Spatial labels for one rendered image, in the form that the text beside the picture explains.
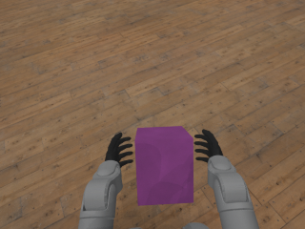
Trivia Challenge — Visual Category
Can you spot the left robot hand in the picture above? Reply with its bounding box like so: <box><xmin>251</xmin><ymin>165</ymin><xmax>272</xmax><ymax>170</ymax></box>
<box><xmin>105</xmin><ymin>133</ymin><xmax>133</xmax><ymax>168</ymax></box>

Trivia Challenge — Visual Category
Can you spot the left robot forearm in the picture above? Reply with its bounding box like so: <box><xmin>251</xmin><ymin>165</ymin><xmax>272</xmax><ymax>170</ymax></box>
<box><xmin>78</xmin><ymin>160</ymin><xmax>123</xmax><ymax>229</ymax></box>

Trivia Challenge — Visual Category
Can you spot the right robot forearm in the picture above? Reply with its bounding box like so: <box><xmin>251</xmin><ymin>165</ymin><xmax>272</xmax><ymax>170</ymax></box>
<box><xmin>207</xmin><ymin>155</ymin><xmax>260</xmax><ymax>229</ymax></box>

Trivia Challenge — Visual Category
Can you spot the right robot hand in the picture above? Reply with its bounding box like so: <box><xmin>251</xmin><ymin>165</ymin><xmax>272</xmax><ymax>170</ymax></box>
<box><xmin>193</xmin><ymin>129</ymin><xmax>223</xmax><ymax>163</ymax></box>

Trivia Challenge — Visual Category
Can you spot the carton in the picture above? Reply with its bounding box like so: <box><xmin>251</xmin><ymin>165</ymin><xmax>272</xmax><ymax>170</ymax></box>
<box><xmin>134</xmin><ymin>126</ymin><xmax>193</xmax><ymax>206</ymax></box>

